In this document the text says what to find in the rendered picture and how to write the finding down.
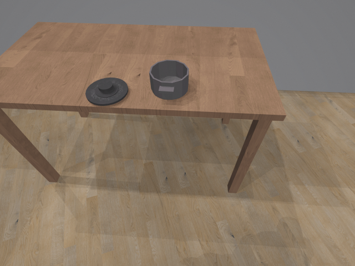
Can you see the pot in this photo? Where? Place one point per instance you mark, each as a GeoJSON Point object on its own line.
{"type": "Point", "coordinates": [169, 79]}

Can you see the lid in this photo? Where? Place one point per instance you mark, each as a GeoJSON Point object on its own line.
{"type": "Point", "coordinates": [118, 93]}

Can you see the knob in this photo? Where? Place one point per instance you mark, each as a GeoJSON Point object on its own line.
{"type": "Point", "coordinates": [105, 86]}

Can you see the table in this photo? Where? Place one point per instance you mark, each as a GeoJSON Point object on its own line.
{"type": "Point", "coordinates": [51, 66]}

